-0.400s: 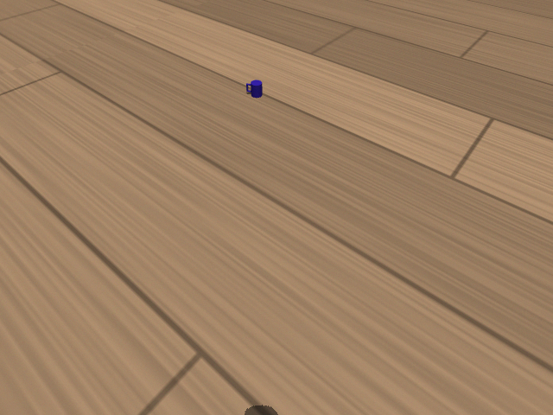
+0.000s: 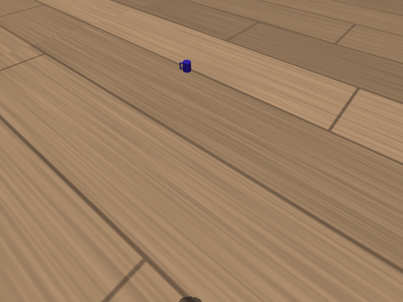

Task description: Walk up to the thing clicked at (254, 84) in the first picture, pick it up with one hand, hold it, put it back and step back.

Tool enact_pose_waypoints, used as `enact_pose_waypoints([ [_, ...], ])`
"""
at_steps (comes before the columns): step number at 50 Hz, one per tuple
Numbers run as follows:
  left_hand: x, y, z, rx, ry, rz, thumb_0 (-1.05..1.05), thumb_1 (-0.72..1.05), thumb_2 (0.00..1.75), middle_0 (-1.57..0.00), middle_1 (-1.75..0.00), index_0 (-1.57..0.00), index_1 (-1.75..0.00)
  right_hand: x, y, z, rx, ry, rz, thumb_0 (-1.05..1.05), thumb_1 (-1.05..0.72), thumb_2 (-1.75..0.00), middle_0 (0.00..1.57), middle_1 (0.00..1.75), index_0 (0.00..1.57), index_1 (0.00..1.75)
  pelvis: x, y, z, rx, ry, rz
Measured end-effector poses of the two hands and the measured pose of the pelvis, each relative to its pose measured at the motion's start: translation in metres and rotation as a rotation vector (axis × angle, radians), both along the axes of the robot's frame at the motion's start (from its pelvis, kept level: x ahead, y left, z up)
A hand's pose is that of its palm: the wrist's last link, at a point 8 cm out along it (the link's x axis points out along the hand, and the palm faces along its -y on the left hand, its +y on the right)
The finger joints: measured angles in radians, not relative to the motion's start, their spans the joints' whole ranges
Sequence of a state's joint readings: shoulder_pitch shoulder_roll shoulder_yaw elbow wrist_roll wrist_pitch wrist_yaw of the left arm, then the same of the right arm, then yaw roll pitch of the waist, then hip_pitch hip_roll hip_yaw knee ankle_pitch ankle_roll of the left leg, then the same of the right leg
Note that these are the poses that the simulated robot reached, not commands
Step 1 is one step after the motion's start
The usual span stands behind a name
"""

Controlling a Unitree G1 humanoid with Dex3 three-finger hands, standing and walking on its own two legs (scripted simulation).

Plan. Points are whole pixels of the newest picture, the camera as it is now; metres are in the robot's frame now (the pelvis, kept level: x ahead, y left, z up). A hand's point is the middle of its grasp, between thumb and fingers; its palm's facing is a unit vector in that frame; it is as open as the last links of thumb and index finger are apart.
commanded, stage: stand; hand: left
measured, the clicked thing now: (185, 66) +2.24 +0.14 -0.74
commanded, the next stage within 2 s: walk up in 0.72 s
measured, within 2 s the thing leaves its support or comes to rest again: neither
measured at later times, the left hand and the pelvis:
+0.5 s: hand out of the picture +0.08 +0.25 -0.16, palm faces -0.04 -0.94 -0.33, open 7.3 cm; pelvis +0.01 +0.00 +0.00, yaw +0 degrees
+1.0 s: hand (72, 289) +0.19 +0.28 -0.11, palm faces -0.23 -0.84 -0.50, open 7.3 cm; pelvis +0.06 -0.02 -0.02, yaw -15 degrees
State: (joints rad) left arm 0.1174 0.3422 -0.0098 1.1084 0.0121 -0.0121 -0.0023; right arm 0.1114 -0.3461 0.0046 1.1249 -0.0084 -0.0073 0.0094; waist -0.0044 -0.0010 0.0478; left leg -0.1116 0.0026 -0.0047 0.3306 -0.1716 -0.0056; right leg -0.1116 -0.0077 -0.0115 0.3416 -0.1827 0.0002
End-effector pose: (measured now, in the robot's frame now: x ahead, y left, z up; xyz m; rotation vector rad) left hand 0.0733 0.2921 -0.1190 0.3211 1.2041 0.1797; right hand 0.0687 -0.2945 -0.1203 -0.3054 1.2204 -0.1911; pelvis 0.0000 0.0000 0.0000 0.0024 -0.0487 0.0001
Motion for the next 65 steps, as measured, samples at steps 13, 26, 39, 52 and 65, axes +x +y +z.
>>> enact_pose_waypoints([
  [13, -0.003, 0.0, -0.002, -0.003, 0.024, 0.003, 0.0, 0.91, 0.9, -0.2, -0.29, -0.21, -0.3, -0.004, -0.001, 0.0, -0.003, 0.025, -0.003, 0.01, -0.9, -0.9, 0.21, 0.29, 0.21, 0.3, 0.003, 0.0, 0.0, -0.001, 0.006, 0.0],
  [26, 0.004, 0.001, -0.003, -0.005, 0.019, 0.0, 0.0, 0.91, 0.9, -0.2, -0.29, -0.21, -0.3, 0.003, 0.0, 0.001, -0.008, 0.02, 0.0, 0.01, -0.9, -0.9, 0.21, 0.29, 0.21, 0.3, 0.008, 0.001, 0.001, -0.003, 0.009, -0.001],
  [39, 0.01, 0.01, 0.002, -0.004, 0.024, -0.041, 0.0, 0.91, 0.9, -0.2, -0.29, -0.21, -0.3, 0.016, -0.003, 0.005, 0.024, -0.054, -0.015, 0.01, -0.9, -0.9, 0.21, 0.3, 0.21, 0.3, 0.013, 0.006, -0.002, 0.01, 0.037, -0.056],
  [52, 0.14, 0.027, 0.047, 0.233, -0.069, -0.243, 0.01, 0.9, 0.9, -0.2, -0.3, -0.21, -0.3, 0.023, -0.096, -0.021, -0.003, -0.201, -0.222, 0.01, -0.9, -0.9, 0.21, 0.3, 0.21, 0.3, 0.078, -0.031, -0.033, 0.032, 0.043, -0.292],
  [65, 0.225, -0.013, 0.026, 0.162, 0.081, -0.328, 0.01, 0.9, 0.9, -0.21, -0.3, -0.21, -0.3, 0.172, -0.093, 0.022, 0.024, -0.328, -0.198, 0.01, -0.9, -0.9, 0.2, 0.29, 0.21, 0.3, 0.207, -0.033, -0.015, -0.007, 0.025, -0.465],
])
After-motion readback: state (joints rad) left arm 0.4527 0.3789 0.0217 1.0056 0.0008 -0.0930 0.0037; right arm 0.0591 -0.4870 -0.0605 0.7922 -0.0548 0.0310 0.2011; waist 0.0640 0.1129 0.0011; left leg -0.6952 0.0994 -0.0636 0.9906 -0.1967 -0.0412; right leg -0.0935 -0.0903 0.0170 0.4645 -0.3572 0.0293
